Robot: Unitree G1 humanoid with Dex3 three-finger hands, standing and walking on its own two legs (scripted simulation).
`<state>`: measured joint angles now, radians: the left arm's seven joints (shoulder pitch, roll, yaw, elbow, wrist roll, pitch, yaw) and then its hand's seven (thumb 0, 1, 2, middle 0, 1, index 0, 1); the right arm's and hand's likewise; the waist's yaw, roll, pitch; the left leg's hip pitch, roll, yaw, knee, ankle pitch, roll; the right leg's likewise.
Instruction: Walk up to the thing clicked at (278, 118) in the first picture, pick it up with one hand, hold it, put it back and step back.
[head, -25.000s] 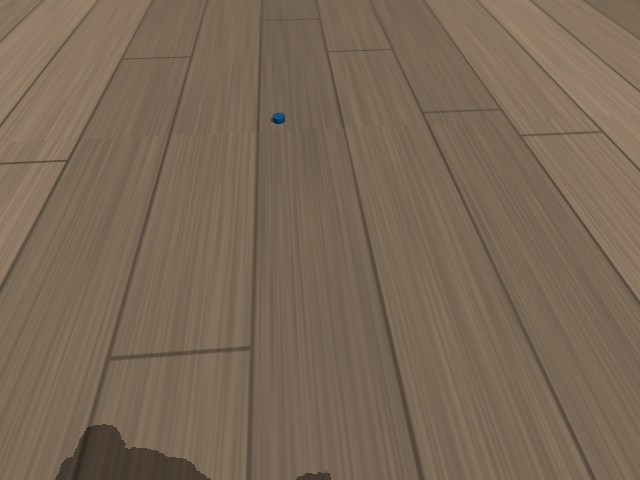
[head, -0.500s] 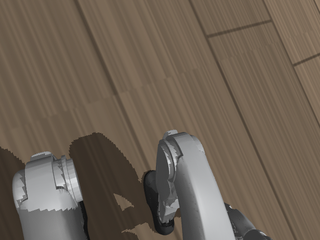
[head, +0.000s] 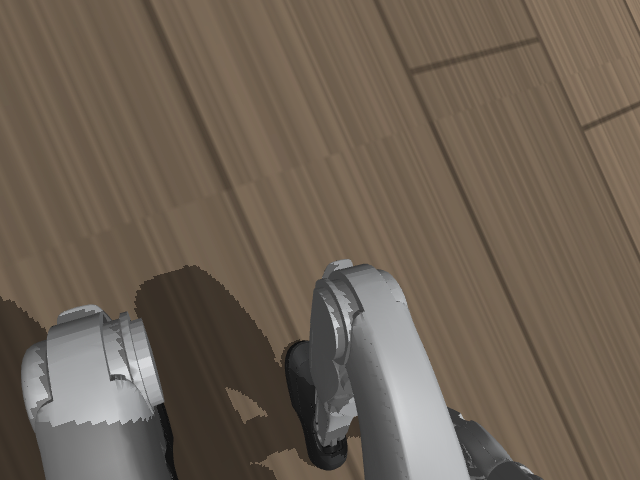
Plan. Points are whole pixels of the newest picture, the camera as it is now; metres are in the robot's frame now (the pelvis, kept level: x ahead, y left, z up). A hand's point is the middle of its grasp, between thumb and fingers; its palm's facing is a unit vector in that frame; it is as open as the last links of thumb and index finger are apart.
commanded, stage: rise first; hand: left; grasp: from above
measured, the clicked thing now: out of the picture +0.46 +0.38 -0.29
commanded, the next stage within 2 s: approach in 1.60 s
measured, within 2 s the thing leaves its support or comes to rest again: neither
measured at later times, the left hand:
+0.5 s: hand out of the picture +0.41 +0.41 -0.18, palm faces -0.45 -0.14 -0.88, open 13.8 cm
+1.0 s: hand out of the picture +0.42 +0.41 -0.17, palm faces -0.45 -0.14 -0.88, open 14.0 cm
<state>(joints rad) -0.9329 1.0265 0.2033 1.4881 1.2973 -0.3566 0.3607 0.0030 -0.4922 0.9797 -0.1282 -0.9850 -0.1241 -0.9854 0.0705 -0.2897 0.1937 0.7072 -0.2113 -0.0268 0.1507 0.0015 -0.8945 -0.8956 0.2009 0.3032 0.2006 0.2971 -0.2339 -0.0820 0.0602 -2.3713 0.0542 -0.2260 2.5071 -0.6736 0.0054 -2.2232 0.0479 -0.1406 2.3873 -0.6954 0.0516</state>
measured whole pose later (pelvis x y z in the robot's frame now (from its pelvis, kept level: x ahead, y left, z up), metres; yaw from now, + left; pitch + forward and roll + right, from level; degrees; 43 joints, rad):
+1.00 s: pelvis +0.00 +0.00 +0.00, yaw +0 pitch +29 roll -12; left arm -0.96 1.04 0.19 1.50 1.30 -0.35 0.36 0.00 -0.51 0.99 -0.12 -0.99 -0.11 -0.99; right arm 0.07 -0.29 0.20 0.70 -0.21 -0.03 0.15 0.00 -0.89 -0.89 0.20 0.30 0.20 0.30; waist -0.24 -0.08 0.07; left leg -2.37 0.05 -0.23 2.51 -0.67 0.01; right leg -2.22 0.05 -0.14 2.38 -0.70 0.05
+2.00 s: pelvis +0.00 +0.00 +0.00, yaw +0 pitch +30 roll -12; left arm -1.04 1.00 0.10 1.52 1.33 -0.33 0.40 0.00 -0.53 1.00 -0.09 -1.05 -0.10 -1.04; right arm 0.09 -0.28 0.20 0.69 -0.21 -0.06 0.15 0.00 -0.90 -0.89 0.20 0.30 0.20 0.30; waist -0.27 -0.10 0.05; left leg -2.38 0.05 -0.22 2.51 -0.67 0.01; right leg -2.23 0.05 -0.14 2.38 -0.69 0.05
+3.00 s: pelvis +0.00 +0.00 -0.01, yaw -2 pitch +28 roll -14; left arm -1.06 1.09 0.15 1.70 1.33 -0.28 0.54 0.00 -0.52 0.98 -0.09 -1.00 -0.08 -1.00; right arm 0.07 -0.32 0.31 0.64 -0.26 -0.13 0.17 0.00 -0.89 -0.90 0.20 0.30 0.20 0.30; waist -0.35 -0.15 0.14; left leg -2.38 0.05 -0.26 2.55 -0.69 0.00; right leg -2.23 0.07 -0.16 2.40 -0.69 0.06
